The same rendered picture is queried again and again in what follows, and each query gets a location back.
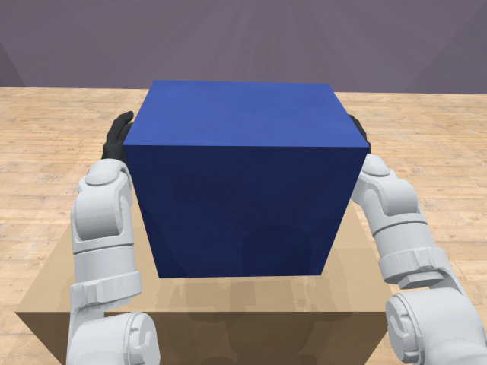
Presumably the robot right upper arm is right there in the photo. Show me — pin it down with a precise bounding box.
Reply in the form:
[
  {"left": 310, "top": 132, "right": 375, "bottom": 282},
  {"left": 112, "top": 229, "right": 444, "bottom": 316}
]
[{"left": 386, "top": 287, "right": 487, "bottom": 365}]

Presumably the robot left upper arm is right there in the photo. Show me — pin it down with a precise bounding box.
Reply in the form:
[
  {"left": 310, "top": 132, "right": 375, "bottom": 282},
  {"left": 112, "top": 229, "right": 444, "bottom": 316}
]
[{"left": 68, "top": 311, "right": 161, "bottom": 365}]

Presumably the robot right hand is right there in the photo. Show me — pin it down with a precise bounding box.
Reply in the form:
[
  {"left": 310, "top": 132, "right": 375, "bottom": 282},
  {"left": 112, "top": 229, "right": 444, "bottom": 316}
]
[{"left": 349, "top": 115, "right": 371, "bottom": 154}]

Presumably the pedestal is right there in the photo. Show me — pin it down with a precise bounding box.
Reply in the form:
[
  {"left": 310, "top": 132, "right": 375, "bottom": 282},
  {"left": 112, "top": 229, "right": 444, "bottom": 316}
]
[{"left": 14, "top": 175, "right": 393, "bottom": 365}]

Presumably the carton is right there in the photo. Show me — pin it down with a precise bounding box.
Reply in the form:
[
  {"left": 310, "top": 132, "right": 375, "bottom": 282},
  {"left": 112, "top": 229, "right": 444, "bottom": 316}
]
[{"left": 123, "top": 80, "right": 370, "bottom": 278}]

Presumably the robot left hand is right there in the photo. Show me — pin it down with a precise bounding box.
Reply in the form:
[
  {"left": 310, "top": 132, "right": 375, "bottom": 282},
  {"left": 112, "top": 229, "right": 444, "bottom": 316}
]
[{"left": 101, "top": 111, "right": 134, "bottom": 174}]

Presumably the right robot forearm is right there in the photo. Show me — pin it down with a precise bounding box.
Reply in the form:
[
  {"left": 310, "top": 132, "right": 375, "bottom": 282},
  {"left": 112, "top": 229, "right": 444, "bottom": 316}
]
[{"left": 350, "top": 154, "right": 487, "bottom": 347}]

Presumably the left robot forearm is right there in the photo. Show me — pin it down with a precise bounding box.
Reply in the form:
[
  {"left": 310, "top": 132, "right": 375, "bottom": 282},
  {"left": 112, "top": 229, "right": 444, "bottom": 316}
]
[{"left": 66, "top": 159, "right": 142, "bottom": 365}]

